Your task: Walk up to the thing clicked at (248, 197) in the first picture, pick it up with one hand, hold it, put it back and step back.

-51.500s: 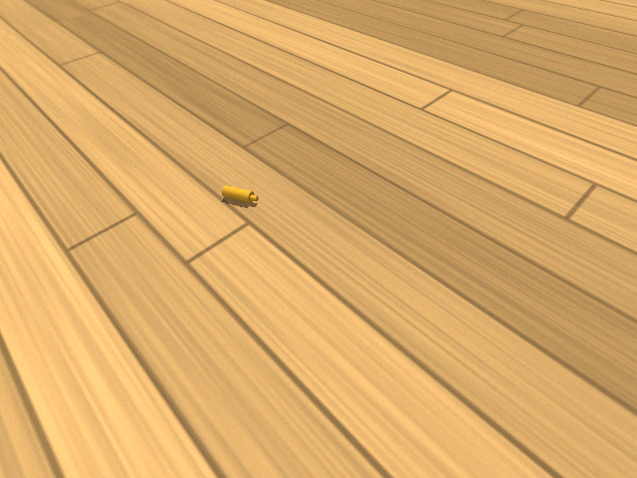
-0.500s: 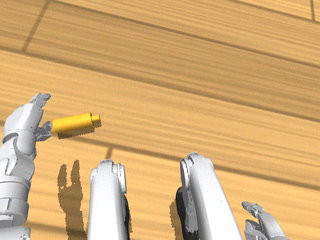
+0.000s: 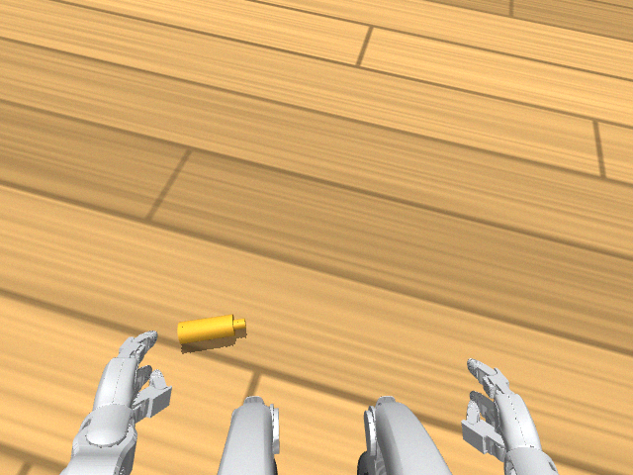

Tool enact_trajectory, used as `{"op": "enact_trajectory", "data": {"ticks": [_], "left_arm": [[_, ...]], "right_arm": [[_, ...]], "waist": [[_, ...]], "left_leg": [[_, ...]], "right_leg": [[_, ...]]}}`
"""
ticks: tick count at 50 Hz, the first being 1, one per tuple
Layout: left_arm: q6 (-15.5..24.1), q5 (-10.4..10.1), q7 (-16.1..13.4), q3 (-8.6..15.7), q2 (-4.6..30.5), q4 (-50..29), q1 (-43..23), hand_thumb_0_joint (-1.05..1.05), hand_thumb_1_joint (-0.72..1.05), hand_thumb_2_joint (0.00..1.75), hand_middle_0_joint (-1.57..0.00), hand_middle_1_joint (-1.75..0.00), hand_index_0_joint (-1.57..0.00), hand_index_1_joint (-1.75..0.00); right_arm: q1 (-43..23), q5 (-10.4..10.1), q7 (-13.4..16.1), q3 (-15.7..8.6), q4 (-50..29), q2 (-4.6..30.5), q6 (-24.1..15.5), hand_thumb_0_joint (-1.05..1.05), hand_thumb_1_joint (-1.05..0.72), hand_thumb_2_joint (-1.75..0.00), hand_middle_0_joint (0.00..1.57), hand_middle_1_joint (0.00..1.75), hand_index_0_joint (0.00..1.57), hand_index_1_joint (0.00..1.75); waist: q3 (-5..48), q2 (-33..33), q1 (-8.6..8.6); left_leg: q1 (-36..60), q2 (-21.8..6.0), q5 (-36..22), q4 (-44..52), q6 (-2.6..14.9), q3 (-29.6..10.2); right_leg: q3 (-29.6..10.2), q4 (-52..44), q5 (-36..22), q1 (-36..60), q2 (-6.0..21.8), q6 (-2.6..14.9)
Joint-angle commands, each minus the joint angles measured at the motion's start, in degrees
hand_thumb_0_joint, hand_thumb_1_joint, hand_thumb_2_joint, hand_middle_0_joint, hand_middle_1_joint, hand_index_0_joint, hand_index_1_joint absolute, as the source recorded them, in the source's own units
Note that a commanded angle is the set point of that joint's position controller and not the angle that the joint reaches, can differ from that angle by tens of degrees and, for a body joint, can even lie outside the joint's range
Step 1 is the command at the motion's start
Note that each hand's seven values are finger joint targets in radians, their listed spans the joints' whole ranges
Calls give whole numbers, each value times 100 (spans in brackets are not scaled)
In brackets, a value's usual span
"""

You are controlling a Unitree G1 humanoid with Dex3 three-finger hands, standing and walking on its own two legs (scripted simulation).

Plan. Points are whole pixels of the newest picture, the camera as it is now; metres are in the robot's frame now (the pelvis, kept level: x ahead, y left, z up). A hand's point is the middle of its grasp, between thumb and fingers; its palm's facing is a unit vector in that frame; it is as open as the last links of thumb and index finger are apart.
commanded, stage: home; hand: left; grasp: from above
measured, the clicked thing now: (213, 328) +0.49 +0.26 -0.59
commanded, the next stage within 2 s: none
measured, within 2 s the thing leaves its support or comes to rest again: neither
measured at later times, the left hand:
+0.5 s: hand (145, 429) +0.20 +0.18 +0.05, palm faces +0.10 -0.97 -0.20, open 7.4 cm
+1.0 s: hand (148, 434) +0.19 +0.18 +0.04, palm faces +0.09 -0.98 -0.20, open 7.4 cm
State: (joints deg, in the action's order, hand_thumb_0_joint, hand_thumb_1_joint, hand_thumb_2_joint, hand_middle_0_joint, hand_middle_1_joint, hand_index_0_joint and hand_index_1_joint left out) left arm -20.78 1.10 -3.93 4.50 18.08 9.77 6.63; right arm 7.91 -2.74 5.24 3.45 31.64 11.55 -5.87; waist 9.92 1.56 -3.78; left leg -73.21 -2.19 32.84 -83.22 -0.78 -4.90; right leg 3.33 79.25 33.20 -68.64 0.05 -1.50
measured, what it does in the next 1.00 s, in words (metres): rises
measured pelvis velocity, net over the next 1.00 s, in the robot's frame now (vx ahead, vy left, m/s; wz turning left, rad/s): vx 0.04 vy -0.01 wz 0.04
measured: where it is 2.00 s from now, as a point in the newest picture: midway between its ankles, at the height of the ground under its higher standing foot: outside the picture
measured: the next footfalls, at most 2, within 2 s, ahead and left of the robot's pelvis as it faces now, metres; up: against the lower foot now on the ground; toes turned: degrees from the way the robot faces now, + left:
none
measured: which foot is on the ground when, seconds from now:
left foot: down 0.00-1.00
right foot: down 0.00-1.00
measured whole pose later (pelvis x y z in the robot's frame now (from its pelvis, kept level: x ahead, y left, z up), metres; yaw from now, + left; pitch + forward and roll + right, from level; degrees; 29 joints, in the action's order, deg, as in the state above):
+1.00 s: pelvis +0.04 -0.01 +0.09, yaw +2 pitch +9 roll -3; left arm -26.5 -3.0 -1.2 2.0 12.6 -7.1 28.4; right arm 16.3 -0.6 10.6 2.3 31.7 12.2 -13.9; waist 8.4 2.6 -2.3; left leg -40.3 -2.1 27.1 -57.9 -1.1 -3.7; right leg 3.2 54.0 27.3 -36.0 0.3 -1.0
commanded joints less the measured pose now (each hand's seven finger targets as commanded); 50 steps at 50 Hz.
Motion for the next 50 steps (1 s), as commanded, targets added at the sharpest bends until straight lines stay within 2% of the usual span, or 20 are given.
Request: {"op": "enact_trajectory", "data": {"ticks": [1,4,6,7,9,16,18,22,23,24,26,28,31,34,36,47,49,50], "left_arm": [[59,-277,-97,362,521,-1407,134,0,90,90,-20,-30,-20,-30],[-42,-430,-65,329,361,-1680,501,0,90,90,-20,-30,-20,-30],[-107,-494,-56,365,307,-1894,946,0,90,90,-20,-30,-20,-30],[-143,-509,-47,308,229,-1967,1159,0,90,90,-20,-30,-20,-30],[-202,-505,-38,285,159,-2178,1513,0,90,90,-20,-30,-20,-30],[-333,-463,62,73,-9,-2750,2173,0,90,90,-20,-30,-20,-30],[-350,-431,108,50,-1,-2842,2122,0,90,90,-20,-30,-20,-30],[-338,-418,191,27,-1,-2871,2202,0,90,90,-20,-30,-20,-30],[-330,-408,212,18,-17,-2798,2105,0,90,90,-20,-30,-20,-30],[-326,-394,221,55,4,-2735,2051,0,90,90,-20,-30,-20,-30],[-297,-376,242,78,25,-2787,2008,0,90,90,-20,-30,-20,-30],[-282,-365,247,83,55,-2861,1975,0,90,90,-20,-30,-20,-30],[-275,-362,254,84,66,-2839,2003,0,90,90,-20,-30,-20,-30],[-264,-345,246,23,52,-2860,1936,0,90,90,-20,-30,-20,-30],[-280,-331,235,79,72,-2768,2049,0,90,90,-20,-30,-20,-30],[-282,-361,227,78,75,-2810,2036,0,90,90,-20,-30,-20,-30],[-290,-375,238,81,44,-2781,2068,0,90,90,-20,-30,-20,-30],[-286,-381,227,101,50,-2827,2068,0,90,90,-20,-30,-20,-30]], "right_arm": [[324,43,313,-347,-687,855,-399,0,-90,-90,20,30,20,30],[442,73,415,-326,-728,806,-498,0,-90,-90,20,30,20,30],[520,85,477,-324,-802,762,-557,0,-90,-90,20,30,20,30],[552,91,503,-321,-823,732,-583,0,-90,-90,20,30,20,30],[596,108,542,-333,-898,702,-626,0,-90,-90,20,30,20,30],[584,155,605,-379,-1081,698,-782,0,-90,-90,20,30,20,30],[550,176,611,-394,-1081,716,-836,0,-90,-90,20,30,20,30],[526,209,615,-432,-1090,754,-938,0,-90,-90,20,30,20,30],[509,217,613,-431,-1067,779,-962,0,-90,-90,20,30,20,30],[464,214,615,-422,-1061,777,-985,0,-90,-90,20,30,20,30],[476,227,602,-447,-1037,792,-1025,0,-90,-90,20,30,20,30],[456,249,601,-457,-1055,804,-1068,0,-90,-90,20,30,20,30],[434,254,594,-436,-1011,792,-1100,0,-90,-90,20,30,20,30],[399,253,590,-423,-993,780,-1111,0,-90,-90,20,30,20,30],[367,253,593,-421,-971,781,-1123,0,-90,-90,20,30,20,30],[389,249,611,-431,-973,786,-1145,0,-90,-90,20,30,20,30],[381,245,614,-426,-968,772,-1153,0,-90,-90,20,30,20,30],[407,253,622,-439,-956,774,-1159,0,-90,-90,20,30,20,30]], "waist": [[1817,601,-54],[1638,538,-66],[1553,472,-27],[1410,399,-6],[1215,383,63],[532,205,71],[418,168,58],[294,23,63],[200,5,30],[92,13,68],[295,82,106],[326,90,69],[392,156,108],[383,168,88],[310,192,155],[388,102,143],[270,122,156],[401,116,143]], "left_leg": [[2667,66,-1336,1983,101,-49],[3071,72,-1691,2319,96,13],[3258,123,-1944,2477,117,122],[3306,145,-2010,2588,120,151],[3496,162,-2048,2815,117,215],[3792,202,-1914,3306,156,243],[3866,189,-1745,3437,154,248],[3915,217,-1773,3454,172,275],[3902,219,-1638,3490,174,260],[3870,213,-1527,3521,175,267],[3960,211,-1571,3528,156,250],[3992,233,-1649,3460,166,290],[4038,253,-1702,3447,161,298],[4026,251,-1674,3453,160,281],[3987,236,-1594,3513,150,263],[3952,235,-1565,3454,158,288],[3924,222,-1453,3487,152,295],[3967,228,-1534,3448,154,297]], "right_leg": [[-39,-1681,-1387,1644,-130,243],[-4,-2075,-1694,2189,-148,218],[9,-2370,-1937,2609,-164,203],[13,-2523,-2009,2759,-167,198],[30,-2764,-2033,3005,-174,200],[98,-3321,-1913,3308,-193,164],[127,-3386,-1716,3290,-197,165],[133,-3465,-1737,3342,-173,121],[133,-3478,-1617,3301,-169,125],[133,-3497,-1515,3268,-156,126],[118,-3450,-1534,3324,-148,142],[96,-3467,-1643,3342,-134,111],[67,-3466,-1714,3420,-112,111],[70,-3464,-1692,3422,-115,113],[97,-3442,-1599,3421,-127,121],[77,-3478,-1580,3408,-129,105],[83,-3482,-1465,3370,-132,109],[72,-3477,-1548,3414,-127,103]]}}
